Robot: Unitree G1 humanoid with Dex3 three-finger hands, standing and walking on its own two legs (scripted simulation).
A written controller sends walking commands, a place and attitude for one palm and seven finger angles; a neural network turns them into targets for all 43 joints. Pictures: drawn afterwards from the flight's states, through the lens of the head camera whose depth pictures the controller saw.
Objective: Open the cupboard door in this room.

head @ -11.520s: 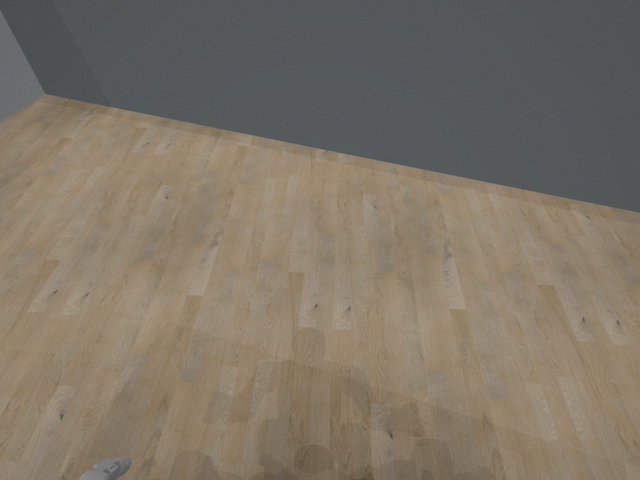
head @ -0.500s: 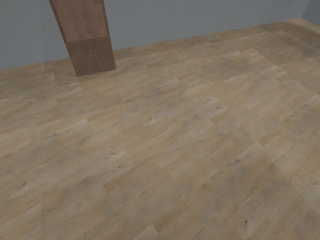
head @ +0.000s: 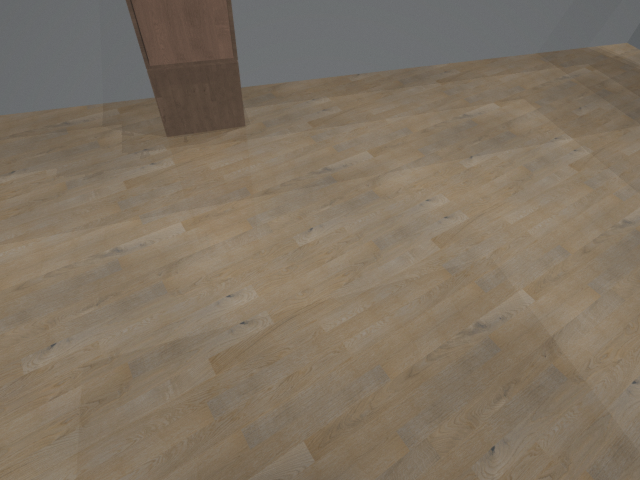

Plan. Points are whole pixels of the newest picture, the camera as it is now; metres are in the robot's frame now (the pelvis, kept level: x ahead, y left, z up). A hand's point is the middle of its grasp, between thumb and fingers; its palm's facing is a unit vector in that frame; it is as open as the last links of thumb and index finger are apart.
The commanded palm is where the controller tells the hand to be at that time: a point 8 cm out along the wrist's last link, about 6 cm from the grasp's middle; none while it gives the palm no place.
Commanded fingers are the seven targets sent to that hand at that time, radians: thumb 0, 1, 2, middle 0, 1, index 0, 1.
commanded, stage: stand and wait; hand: left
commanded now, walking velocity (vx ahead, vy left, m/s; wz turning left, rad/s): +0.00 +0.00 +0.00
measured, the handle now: out of the picture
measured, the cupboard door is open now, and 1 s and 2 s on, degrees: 0 0 0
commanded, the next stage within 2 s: turn or walk to find it in 0.20 s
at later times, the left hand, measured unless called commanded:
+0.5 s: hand out of the picture +0.02 +0.15 -0.14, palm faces +0.21 -0.94 -0.27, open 7.4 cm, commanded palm none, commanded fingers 0.00 0.90 0.90 -0.20 -0.30 -0.20 -0.30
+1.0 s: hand out of the picture -0.08 +0.22 -0.16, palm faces +0.43 -0.87 -0.24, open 7.4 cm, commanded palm none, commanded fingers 0.00 0.90 0.90 -0.20 -0.30 -0.20 -0.30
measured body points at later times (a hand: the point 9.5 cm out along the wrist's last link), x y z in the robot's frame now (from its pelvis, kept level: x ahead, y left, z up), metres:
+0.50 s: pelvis -0.01 -0.05 +0.01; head +0.01 -0.08 +0.46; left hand +0.00 +0.20 -0.12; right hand +0.07 -0.29 -0.15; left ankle -0.05 +0.10 -0.65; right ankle -0.02 -0.14 -0.73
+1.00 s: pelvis -0.04 +0.00 +0.02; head -0.02 +0.04 +0.46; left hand -0.11 +0.27 -0.14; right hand +0.15 -0.18 -0.11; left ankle -0.07 +0.08 -0.73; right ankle +0.00 -0.16 -0.64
